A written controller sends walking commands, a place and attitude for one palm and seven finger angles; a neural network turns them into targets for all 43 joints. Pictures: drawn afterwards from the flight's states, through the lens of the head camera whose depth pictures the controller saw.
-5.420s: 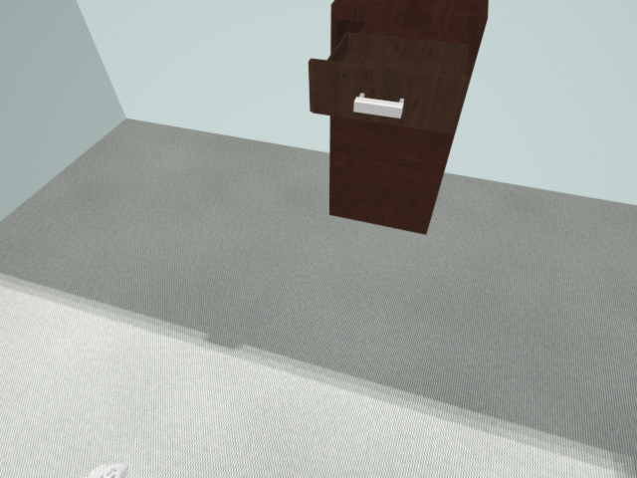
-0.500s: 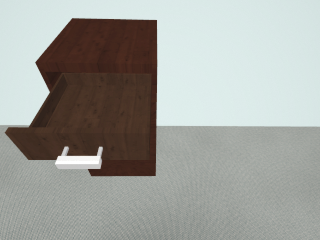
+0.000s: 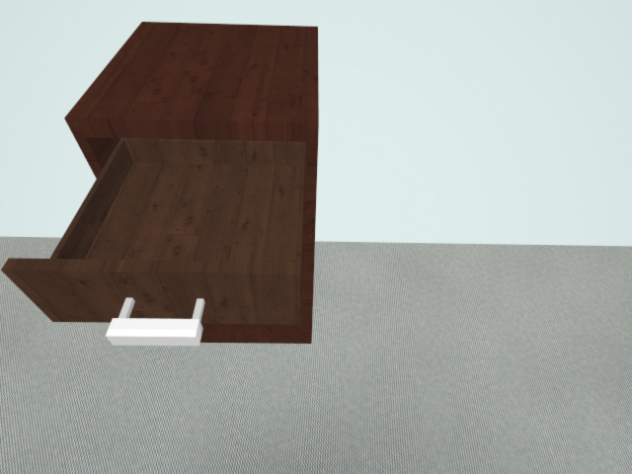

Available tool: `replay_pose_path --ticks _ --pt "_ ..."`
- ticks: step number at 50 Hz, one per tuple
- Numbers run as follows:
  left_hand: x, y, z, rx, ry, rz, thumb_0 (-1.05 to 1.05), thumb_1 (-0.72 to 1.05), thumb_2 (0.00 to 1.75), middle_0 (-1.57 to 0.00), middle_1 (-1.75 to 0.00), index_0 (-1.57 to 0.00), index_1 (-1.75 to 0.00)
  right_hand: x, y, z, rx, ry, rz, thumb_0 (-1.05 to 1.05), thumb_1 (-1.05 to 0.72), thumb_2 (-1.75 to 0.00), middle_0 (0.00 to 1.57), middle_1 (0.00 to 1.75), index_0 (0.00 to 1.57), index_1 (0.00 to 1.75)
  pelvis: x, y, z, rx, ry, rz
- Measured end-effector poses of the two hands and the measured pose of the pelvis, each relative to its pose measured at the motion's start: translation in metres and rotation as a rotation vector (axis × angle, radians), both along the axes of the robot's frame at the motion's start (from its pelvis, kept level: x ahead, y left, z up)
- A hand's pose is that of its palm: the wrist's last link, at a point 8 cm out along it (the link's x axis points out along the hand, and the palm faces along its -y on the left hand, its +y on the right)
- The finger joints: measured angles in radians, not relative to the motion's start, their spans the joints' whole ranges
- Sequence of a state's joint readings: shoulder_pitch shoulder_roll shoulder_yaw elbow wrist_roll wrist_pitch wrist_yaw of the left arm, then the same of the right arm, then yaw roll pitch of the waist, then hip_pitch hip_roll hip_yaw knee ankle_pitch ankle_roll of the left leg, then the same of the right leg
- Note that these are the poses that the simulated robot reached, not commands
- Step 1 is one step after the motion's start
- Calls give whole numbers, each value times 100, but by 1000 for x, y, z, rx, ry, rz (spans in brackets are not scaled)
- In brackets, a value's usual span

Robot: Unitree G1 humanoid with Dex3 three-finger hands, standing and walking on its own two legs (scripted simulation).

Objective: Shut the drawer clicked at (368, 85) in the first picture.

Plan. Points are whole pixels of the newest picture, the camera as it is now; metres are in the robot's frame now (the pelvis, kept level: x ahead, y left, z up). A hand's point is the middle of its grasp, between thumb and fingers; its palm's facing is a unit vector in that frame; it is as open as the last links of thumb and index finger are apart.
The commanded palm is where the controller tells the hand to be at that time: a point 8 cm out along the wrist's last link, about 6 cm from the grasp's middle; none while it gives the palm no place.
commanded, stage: come to a stop and stand still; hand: left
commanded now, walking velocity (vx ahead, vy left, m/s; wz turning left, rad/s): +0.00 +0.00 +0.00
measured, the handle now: (160, 318) +0.32 +0.24 -0.01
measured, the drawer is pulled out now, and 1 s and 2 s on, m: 0.30 0.30 0.29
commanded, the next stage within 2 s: look again from close up in 0.14 s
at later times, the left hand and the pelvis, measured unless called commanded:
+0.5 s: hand out of the picture +0.02 +0.20 -0.18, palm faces +0.00 -0.98 -0.21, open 7.4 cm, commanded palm none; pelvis +0.00 +0.03 -0.01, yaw -1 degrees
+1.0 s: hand (146, 438) +0.17 +0.22 -0.04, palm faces +0.22 -0.97 -0.14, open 7.1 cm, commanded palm +0.09 +0.27 -0.05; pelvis -0.01 +0.03 -0.02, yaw +1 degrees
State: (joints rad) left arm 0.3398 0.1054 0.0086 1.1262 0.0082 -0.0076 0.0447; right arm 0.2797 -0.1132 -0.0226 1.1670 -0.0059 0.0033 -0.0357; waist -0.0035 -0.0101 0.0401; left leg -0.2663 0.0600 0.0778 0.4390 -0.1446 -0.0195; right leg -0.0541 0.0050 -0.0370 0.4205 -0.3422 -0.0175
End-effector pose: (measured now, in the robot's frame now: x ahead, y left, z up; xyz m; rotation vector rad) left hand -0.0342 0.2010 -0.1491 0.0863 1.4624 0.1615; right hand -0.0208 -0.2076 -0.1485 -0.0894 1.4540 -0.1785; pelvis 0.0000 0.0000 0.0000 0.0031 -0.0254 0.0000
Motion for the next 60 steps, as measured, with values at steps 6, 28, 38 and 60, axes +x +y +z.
replay_pose_path --ticks 6,28,38,60 --pt "-1 3 1 1 15 -8 0 91 90 -20 -30 -20 -30 22 -12 4 -32 -48 12 1 -92 -90 20 30 20 30 4 1 1 3 0 -5" --pt "57 58 -1 66 -157 -92 0 90 90 -20 -30 -20 -30 56 7 1 -43 -183 64 0 -93 -90 20 30 20 30 0 30 -11 -14 1 -14" --pt "56 73 3 74 -134 -112 0 90 90 -20 -30 -20 -30 45 13 5 -38 -150 59 0 -91 -90 20 30 21 30 1 37 -6 -2 18 -25" --pt "132 39 113 -12 -1424 -122 1 90 90 -41 -54 -40 -52 194 -27 32 -139 -959 215 1 -90 -90 20 30 20 30 -44 5 -81 -23 210 16"
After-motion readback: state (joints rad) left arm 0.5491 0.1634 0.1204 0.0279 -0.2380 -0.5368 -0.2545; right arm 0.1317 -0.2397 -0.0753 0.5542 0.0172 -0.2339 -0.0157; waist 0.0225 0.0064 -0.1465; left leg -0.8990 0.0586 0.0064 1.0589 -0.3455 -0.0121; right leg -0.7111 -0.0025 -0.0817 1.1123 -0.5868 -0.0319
